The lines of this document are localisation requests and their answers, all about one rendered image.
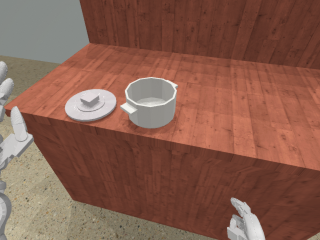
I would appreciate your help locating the knob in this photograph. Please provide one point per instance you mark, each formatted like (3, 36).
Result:
(89, 98)

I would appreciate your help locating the table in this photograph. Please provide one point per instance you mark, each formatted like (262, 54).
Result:
(246, 122)

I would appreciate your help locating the pot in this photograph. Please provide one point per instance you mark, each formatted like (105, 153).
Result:
(150, 102)

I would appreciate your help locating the left robot forearm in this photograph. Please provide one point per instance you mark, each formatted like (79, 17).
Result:
(5, 209)

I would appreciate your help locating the lid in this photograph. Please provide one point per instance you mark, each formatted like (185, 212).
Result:
(82, 112)

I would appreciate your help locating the right robot hand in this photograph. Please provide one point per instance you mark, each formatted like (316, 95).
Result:
(249, 227)

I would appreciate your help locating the left robot hand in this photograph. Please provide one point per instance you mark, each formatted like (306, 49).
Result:
(15, 144)

